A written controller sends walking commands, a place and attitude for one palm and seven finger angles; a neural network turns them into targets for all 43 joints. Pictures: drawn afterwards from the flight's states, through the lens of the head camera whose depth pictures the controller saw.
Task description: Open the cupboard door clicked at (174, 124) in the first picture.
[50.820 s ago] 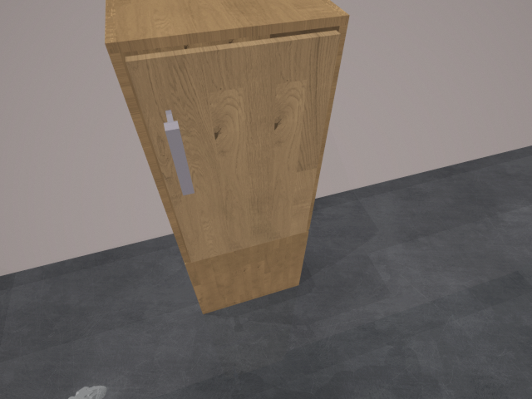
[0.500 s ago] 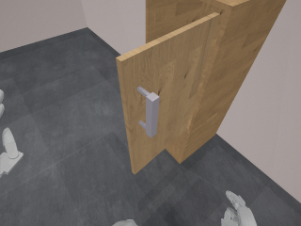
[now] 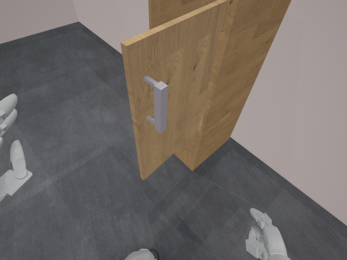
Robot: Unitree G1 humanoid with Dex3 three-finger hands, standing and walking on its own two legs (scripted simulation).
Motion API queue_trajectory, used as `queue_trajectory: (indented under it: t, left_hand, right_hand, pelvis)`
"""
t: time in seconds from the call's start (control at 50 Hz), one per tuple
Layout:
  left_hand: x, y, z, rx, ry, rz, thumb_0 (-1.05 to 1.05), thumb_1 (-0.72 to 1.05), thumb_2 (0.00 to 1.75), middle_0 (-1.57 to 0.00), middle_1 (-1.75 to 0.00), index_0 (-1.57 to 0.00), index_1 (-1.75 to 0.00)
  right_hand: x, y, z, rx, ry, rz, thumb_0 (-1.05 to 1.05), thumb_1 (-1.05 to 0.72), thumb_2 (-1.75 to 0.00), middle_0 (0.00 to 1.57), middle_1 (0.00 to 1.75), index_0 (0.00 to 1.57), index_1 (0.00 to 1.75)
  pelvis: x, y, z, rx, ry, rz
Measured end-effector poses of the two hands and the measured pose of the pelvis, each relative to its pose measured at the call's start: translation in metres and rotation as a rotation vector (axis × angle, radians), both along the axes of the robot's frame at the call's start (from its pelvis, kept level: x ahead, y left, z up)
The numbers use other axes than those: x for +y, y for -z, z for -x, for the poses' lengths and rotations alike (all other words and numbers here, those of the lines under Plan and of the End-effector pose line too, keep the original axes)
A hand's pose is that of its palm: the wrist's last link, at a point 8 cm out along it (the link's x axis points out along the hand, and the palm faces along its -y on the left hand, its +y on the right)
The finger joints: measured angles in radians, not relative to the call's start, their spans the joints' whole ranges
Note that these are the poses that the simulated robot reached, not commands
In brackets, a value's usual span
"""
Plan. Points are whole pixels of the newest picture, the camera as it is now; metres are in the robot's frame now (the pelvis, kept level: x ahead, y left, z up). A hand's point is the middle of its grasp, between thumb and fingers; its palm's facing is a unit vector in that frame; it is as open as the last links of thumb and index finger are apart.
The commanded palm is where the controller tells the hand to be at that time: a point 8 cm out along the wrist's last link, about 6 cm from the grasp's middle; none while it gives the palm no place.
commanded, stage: stop stepping back and stand still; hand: left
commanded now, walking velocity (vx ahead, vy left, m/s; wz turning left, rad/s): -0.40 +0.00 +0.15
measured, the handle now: (154, 105) +0.46 +0.10 +0.08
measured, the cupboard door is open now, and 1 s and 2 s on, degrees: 95 95 95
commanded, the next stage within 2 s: let the arm hang, fingers relaxed in 0.78 s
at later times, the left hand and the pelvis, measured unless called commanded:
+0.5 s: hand out of the picture +0.12 +0.29 +0.17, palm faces +0.50 -0.77 -0.40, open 7.4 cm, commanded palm +0.05 +0.32 +0.19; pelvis -0.07 +0.01 +0.01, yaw +4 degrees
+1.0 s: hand out of the picture +0.11 +0.28 +0.00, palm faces +0.25 -0.86 -0.43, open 7.4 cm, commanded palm none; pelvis -0.09 +0.01 +0.00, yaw +5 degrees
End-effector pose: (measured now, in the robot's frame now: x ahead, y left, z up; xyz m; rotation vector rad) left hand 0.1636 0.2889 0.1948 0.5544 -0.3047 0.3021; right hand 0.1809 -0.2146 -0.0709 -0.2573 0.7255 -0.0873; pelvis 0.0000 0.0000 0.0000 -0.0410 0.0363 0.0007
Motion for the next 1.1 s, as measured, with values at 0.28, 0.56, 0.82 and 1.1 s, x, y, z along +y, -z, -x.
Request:
queue_trajectory:
  t: [0.28,0.56,0.82,1.1]
  left_hand:
    - [0.001,-0.003,0.083,0.081,-0.111,-0.018,0.01,0.89,0.9,-0.22,-0.3,-0.22,-0.3]
    - [0.029,0.003,0.094,0.012,-0.127,0.022,0.01,0.89,0.9,-0.21,-0.3,-0.21,-0.3]
    - [0.025,0.01,0.121,0.029,-0.215,0.068,0.01,0.89,0.9,-0.21,-0.3,-0.21,-0.3]
    - [-0.029,0.29,0.144,1.204,-0.219,0.467,0.0,0.91,0.9,-0.2,-0.3,-0.2,-0.3]
  right_hand:
    - [-0.042,-0.006,0.091,0.046,0.075,0.037,0.01,-0.91,-0.89,0.2,0.3,0.2,0.3]
    - [0.004,-0.014,0.094,-0.057,0.029,0.005,0.02,-0.91,-0.89,0.2,0.3,0.2,0.3]
    - [0.022,0.002,0.1,-0.019,-0.058,-0.05,0.01,-0.9,-0.89,0.21,0.3,0.21,0.3]
    - [-0.034,0.05,0.15,0.321,0.035,0.013,0.01,-0.91,-0.89,0.2,0.3,0.2,0.3]
  pelvis:
    - [-0.013,-0.01,0.05,-0.024,-0.023,-0.05]
    - [0.013,-0.008,0.076,-0.059,-0.05,-0.049]
    - [0.004,-0.006,0.085,-0.056,-0.059,-0.021]
    - [0.004,0.002,0.086,-0.037,-0.094,-0.049]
